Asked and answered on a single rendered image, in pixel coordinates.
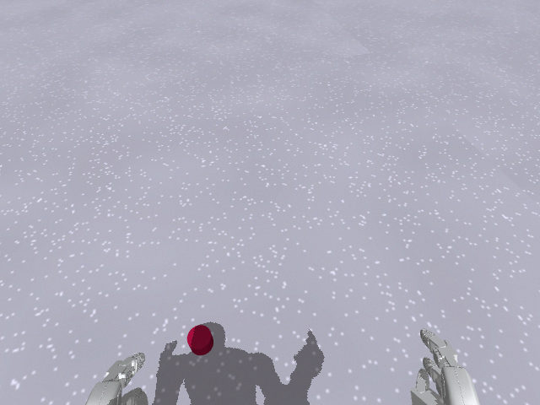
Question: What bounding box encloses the right robot hand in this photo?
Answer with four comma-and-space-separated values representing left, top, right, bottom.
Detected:
411, 329, 480, 405

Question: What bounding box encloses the tin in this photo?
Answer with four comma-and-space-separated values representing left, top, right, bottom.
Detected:
187, 325, 213, 355

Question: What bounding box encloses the left robot hand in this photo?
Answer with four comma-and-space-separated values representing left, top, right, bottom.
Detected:
85, 353, 149, 405

